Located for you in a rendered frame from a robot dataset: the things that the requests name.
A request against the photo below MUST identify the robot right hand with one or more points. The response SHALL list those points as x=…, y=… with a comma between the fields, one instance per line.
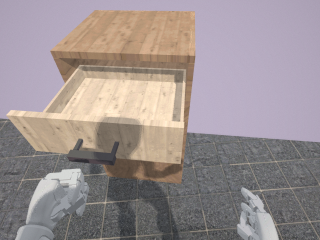
x=260, y=220

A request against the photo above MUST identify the drawer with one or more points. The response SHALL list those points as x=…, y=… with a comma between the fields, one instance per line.
x=141, y=108

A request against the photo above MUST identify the left robot forearm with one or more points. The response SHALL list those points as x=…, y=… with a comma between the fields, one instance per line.
x=34, y=232

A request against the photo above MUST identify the robot left hand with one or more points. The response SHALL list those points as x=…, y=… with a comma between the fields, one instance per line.
x=68, y=188

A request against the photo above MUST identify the cabinet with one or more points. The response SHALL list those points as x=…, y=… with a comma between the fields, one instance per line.
x=141, y=39

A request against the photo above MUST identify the handle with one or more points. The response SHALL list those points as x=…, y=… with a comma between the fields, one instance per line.
x=92, y=157

